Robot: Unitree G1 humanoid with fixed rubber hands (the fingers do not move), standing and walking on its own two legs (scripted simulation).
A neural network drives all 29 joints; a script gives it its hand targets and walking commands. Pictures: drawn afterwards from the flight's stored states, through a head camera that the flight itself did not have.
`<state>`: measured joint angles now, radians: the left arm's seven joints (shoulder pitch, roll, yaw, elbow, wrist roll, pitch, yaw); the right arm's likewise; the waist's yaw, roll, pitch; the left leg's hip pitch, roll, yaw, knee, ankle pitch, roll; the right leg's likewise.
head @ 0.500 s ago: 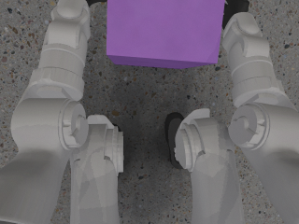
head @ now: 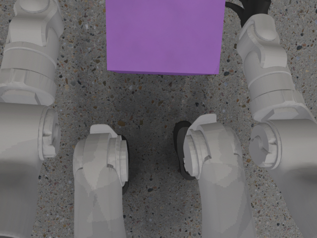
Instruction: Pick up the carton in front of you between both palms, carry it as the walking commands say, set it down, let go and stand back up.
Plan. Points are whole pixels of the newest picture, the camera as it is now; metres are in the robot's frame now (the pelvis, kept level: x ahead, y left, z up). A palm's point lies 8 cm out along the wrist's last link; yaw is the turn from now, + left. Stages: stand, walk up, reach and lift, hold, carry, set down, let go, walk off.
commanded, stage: set down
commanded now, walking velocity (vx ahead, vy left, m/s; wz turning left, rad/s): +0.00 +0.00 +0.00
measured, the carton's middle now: (158, 30) +0.52 -0.03 -0.25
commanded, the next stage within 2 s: let go in 0.88 s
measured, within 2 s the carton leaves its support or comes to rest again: neither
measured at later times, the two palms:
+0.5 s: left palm out of the picture +0.57 +0.18 +0.02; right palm out of the picture +0.51 -0.21 +0.02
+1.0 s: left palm out of the picture +0.56 +0.19 +0.16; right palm out of the picture +0.50 -0.21 +0.16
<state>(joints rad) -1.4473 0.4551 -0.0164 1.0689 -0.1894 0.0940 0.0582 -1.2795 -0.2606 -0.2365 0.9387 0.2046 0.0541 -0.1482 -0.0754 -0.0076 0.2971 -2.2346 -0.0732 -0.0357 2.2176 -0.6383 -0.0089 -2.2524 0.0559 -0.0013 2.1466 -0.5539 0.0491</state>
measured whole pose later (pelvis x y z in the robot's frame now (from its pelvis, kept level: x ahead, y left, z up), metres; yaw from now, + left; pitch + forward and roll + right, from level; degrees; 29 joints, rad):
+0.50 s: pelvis +0.01 +0.00 +0.13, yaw +1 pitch +47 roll -2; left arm -1.31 0.41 0.14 0.99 -0.05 0.18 0.01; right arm -1.12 -0.19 -0.32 0.76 0.10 0.17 -0.13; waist -0.09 0.02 -0.01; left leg -2.03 -0.06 -0.04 1.73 -0.53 0.00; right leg -2.04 0.05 0.02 1.67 -0.46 0.04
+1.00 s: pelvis +0.04 +0.00 +0.26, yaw +2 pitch +46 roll -1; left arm -1.13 0.33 0.25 0.95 0.08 0.15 -0.04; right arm -0.94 -0.14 -0.36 0.72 -0.02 0.14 -0.06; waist -0.09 0.02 -0.09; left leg -1.60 -0.06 -0.05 1.17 -0.37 0.00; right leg -1.61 0.03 0.03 1.13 -0.32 0.02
